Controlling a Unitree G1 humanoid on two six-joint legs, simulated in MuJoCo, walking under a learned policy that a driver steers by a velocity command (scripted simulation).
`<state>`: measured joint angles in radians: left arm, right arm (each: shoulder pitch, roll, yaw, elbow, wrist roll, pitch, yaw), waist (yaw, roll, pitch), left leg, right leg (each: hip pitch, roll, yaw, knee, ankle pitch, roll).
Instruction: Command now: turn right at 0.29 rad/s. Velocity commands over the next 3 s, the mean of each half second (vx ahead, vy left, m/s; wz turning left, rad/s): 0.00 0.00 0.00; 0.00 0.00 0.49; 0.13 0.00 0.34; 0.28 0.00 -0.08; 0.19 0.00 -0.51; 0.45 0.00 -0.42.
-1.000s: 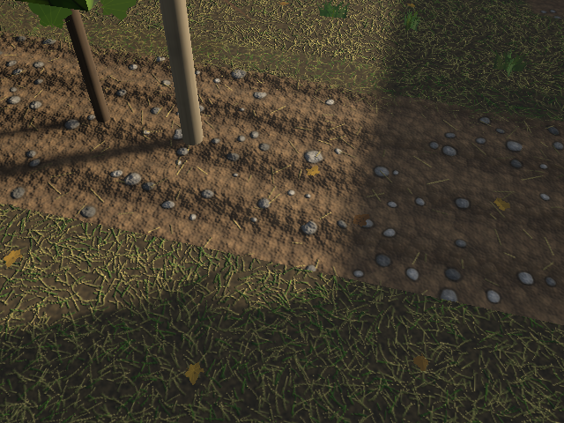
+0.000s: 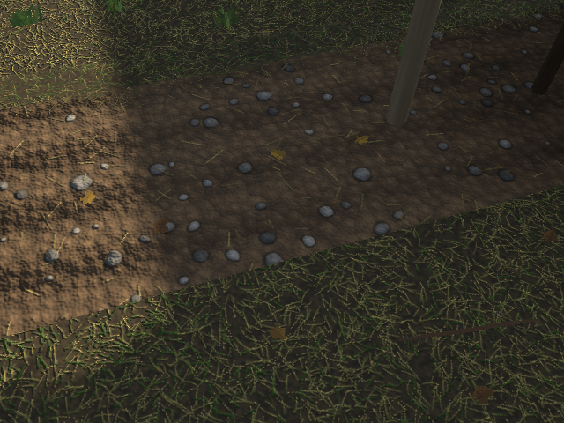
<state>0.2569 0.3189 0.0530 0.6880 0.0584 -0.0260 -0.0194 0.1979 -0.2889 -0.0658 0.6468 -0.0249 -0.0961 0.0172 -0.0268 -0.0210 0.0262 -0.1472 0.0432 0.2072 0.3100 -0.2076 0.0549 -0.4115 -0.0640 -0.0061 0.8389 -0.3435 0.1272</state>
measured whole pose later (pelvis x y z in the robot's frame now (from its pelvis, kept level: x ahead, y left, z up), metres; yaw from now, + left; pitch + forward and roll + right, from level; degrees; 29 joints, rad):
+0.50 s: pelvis -0.02 -0.05 -0.02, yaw +2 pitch +0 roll -1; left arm 0.17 0.27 0.04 0.58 0.01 -0.09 0.00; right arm 0.26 -0.27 -0.02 0.72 -0.04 -0.08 0.02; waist -0.01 0.02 0.07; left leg -0.37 0.04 0.03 0.76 -0.45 0.01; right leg -0.25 -0.02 -0.13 0.54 -0.30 -0.05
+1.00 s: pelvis -0.01 +0.03 +0.00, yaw +19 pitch +2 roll -2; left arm 0.17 0.32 0.03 0.66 0.07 -0.03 0.03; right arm 0.32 -0.29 -0.04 0.60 -0.04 -0.12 0.06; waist 0.00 0.00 0.04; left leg -0.23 -0.11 -0.11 0.34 -0.14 0.11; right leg -0.54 -0.05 0.07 1.05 -0.34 0.12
